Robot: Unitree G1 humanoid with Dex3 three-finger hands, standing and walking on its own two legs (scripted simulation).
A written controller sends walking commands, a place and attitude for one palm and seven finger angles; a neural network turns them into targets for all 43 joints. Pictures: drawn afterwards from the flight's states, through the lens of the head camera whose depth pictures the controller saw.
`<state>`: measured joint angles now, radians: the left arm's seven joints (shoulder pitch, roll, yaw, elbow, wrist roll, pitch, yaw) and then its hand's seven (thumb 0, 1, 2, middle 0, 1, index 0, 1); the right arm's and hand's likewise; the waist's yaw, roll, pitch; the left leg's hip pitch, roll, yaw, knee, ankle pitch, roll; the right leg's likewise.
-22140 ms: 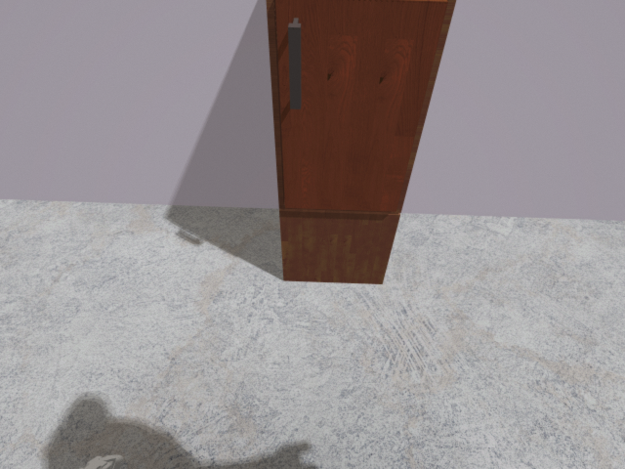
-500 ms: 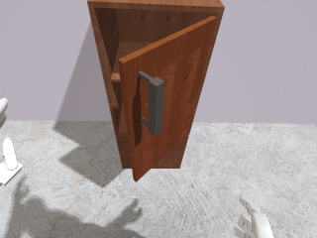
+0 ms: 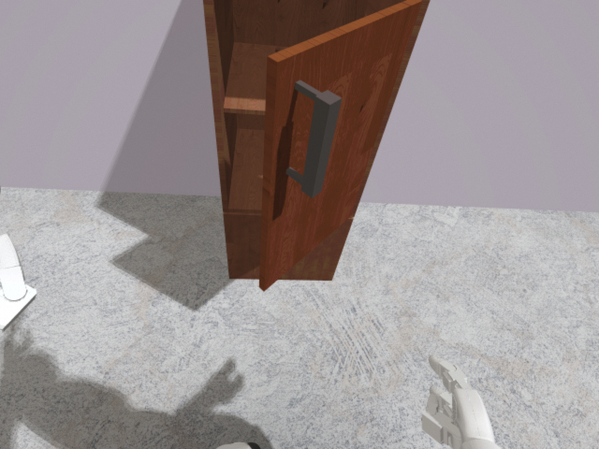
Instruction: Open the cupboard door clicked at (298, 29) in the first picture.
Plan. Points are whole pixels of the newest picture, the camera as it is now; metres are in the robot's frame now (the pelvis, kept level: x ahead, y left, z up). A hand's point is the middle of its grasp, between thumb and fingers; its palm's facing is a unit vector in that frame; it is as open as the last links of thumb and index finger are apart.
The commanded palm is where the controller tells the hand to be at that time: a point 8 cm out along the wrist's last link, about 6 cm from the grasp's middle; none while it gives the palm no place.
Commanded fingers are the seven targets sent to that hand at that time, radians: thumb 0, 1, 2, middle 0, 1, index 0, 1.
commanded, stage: stop stepping back and stand still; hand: left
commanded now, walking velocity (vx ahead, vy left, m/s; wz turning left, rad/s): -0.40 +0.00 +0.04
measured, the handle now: (307, 142) +0.52 +0.03 +0.12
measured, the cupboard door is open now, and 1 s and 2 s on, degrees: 45 45 45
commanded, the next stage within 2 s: let the arm hang, fingers relaxed in 1.62 s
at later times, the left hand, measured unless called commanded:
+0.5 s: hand out of the picture +0.11 +0.27 +0.15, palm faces +0.52 -0.79 -0.31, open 7.4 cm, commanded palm +0.04 +0.29 +0.18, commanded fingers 0.00 0.90 0.90 -0.20 -0.30 -0.20 -0.30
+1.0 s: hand (24, 446) +0.11 +0.22 +0.15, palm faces +0.43 -0.80 -0.42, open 7.4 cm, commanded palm +0.04 +0.27 +0.18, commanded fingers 0.00 0.90 0.90 -0.20 -0.30 -0.20 -0.30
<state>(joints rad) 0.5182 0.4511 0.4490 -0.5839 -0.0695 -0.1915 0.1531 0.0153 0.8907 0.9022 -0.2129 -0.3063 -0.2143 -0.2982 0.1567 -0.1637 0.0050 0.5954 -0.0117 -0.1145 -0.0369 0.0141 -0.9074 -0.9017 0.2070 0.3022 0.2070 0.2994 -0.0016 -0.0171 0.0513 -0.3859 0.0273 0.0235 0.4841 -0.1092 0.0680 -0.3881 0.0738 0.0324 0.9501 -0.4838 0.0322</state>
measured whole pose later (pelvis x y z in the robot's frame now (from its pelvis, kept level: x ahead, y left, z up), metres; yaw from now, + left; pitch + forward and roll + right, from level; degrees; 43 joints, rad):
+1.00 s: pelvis -0.10 -0.03 +0.01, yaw +0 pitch -2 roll +2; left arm 0.48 0.32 0.34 -0.35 -0.03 -0.22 0.16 0.01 0.89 0.90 -0.21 -0.31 -0.21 -0.30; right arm 0.21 -0.27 -0.03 0.67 0.00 -0.12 -0.08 0.02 -0.91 -0.90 0.21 0.30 0.20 0.30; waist 0.01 0.01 0.05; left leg -0.35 0.03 0.04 0.68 -0.26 0.02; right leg -0.14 -0.02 -0.09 0.45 -0.27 -0.05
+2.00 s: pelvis -0.12 +0.01 -0.01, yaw +0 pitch -1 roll +0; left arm 0.29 0.20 -0.01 0.80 0.02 0.06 0.00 0.01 0.91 0.90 -0.20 -0.30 -0.20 -0.30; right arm 0.20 -0.26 0.01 0.91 -0.02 0.01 0.01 0.01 -0.91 -0.90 0.20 0.30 0.20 0.30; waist -0.04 0.00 0.04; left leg -0.33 0.00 0.03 0.54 -0.19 0.02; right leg -0.25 -0.04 -0.09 0.57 -0.30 0.00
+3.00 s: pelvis -0.08 -0.01 +0.00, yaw +1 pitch -2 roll +0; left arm 0.30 0.12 0.03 1.15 0.00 -0.01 0.04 0.00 0.91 0.90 -0.20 -0.30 -0.20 -0.30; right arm 0.27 -0.14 0.00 1.14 -0.02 0.01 -0.04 0.01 -0.92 -0.90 0.20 0.30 0.20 0.30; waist -0.01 0.02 0.05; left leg -0.21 0.01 0.01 0.44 -0.20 -0.01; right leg -0.11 -0.02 -0.11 0.43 -0.30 -0.02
